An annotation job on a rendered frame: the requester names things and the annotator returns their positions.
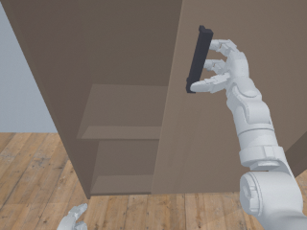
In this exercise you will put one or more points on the robot right hand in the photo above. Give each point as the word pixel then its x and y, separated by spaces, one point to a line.
pixel 235 66

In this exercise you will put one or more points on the right robot upper arm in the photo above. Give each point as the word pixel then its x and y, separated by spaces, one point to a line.
pixel 274 199

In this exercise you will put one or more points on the handle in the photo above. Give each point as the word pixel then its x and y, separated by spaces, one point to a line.
pixel 201 51

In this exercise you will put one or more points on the robot left hand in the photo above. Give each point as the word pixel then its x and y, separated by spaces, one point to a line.
pixel 69 221

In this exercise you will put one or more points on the robot right forearm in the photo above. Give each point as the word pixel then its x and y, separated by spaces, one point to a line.
pixel 253 122

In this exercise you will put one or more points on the wardrobe door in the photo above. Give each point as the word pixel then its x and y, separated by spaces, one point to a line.
pixel 297 151
pixel 198 149

